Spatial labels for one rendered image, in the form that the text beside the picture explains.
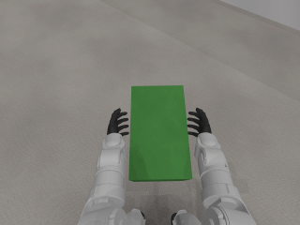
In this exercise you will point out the robot right upper arm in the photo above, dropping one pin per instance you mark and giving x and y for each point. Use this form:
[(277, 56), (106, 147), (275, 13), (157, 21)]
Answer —
[(219, 215)]

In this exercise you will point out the carton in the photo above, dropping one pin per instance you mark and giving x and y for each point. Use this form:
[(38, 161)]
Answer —
[(158, 139)]

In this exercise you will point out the robot shin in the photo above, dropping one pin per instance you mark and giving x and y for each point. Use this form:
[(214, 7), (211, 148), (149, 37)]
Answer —
[(136, 211), (181, 212)]

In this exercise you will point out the robot left upper arm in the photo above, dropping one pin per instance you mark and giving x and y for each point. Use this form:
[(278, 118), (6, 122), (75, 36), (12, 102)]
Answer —
[(112, 215)]

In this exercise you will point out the robot right shin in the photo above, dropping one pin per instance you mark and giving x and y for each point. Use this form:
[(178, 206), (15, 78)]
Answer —
[(181, 212)]

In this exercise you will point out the robot left shin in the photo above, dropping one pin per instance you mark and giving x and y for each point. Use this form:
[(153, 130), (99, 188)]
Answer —
[(136, 211)]

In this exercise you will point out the robot left forearm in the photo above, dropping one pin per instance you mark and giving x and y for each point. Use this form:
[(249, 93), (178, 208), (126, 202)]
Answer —
[(108, 188)]

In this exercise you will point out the right robot hand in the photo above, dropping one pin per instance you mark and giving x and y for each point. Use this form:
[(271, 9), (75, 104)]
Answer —
[(203, 123)]

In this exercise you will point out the left robot hand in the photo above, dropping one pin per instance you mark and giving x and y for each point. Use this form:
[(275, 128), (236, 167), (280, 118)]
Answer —
[(114, 122)]

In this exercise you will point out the robot right forearm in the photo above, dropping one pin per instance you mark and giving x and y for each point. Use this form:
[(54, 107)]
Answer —
[(217, 183)]

